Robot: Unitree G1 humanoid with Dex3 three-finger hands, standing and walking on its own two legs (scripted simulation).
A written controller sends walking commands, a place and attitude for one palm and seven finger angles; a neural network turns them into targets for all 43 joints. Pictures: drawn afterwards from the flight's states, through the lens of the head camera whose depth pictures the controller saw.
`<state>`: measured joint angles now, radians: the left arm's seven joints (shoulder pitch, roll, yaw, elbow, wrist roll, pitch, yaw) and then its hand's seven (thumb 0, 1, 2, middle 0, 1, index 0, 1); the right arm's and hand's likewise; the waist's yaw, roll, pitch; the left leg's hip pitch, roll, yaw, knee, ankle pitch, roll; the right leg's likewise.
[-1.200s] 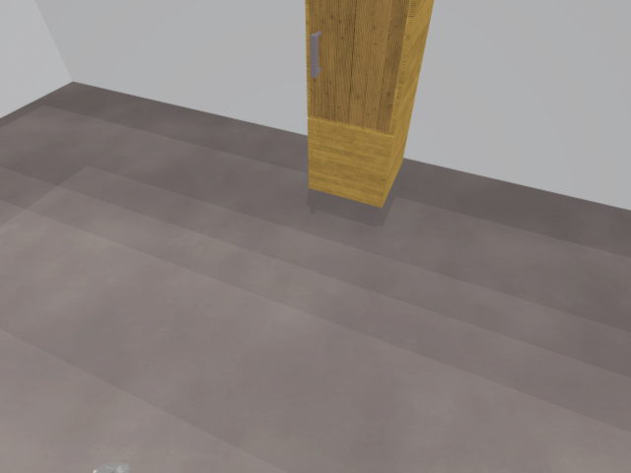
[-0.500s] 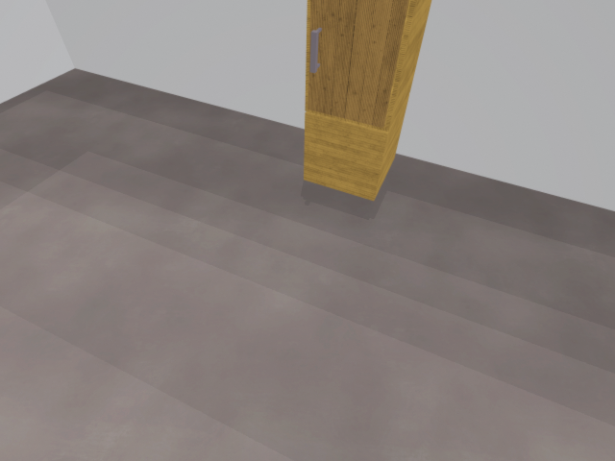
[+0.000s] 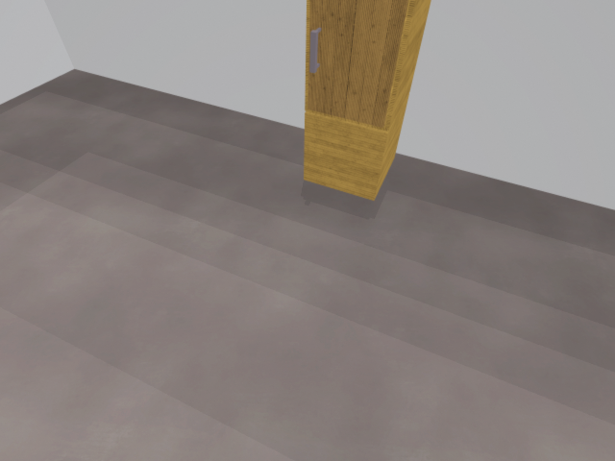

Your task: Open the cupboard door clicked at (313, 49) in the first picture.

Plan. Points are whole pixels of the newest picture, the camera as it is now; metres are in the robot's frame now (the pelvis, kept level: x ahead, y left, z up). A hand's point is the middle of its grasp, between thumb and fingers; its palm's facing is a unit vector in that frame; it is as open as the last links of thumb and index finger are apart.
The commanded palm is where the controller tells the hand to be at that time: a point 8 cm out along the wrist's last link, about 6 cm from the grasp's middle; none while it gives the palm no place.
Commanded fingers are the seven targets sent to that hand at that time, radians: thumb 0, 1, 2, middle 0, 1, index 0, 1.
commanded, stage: look at it before walking up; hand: left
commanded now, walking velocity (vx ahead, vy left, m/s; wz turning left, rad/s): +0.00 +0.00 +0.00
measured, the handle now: (316, 50) +1.51 +0.06 -0.09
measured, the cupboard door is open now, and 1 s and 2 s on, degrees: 0 0 0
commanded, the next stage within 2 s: walk to a spot facing it in 0.24 s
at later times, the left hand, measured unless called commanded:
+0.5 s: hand out of the picture +0.06 +0.23 -0.17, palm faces +0.01 -0.95 -0.30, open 7.4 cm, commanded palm none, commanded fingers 0.00 0.90 0.90 -0.20 -0.30 -0.20 -0.30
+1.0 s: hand (175, 424) +0.21 +0.23 -0.18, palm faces +0.16 -0.97 -0.17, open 7.3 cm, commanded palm none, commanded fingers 0.00 0.90 0.90 -0.20 -0.30 -0.20 -0.30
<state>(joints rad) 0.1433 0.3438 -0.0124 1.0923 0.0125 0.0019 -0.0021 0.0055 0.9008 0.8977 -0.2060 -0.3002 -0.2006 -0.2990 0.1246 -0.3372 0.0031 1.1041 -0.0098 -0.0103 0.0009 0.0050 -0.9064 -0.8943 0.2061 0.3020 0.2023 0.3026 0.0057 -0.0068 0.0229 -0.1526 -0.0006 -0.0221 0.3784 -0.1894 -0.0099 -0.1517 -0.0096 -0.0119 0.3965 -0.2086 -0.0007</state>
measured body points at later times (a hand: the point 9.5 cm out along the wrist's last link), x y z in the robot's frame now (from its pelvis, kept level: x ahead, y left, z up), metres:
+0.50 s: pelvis +0.02 +0.00 +0.00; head +0.01 +0.00 +0.45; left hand +0.06 +0.28 -0.15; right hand +0.08 -0.28 -0.14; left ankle +0.01 +0.13 -0.74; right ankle +0.01 -0.12 -0.74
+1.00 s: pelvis +0.17 +0.04 -0.01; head +0.20 +0.05 +0.44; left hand +0.20 +0.28 -0.16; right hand +0.09 -0.17 -0.15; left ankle +0.04 +0.12 -0.74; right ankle +0.30 -0.09 -0.71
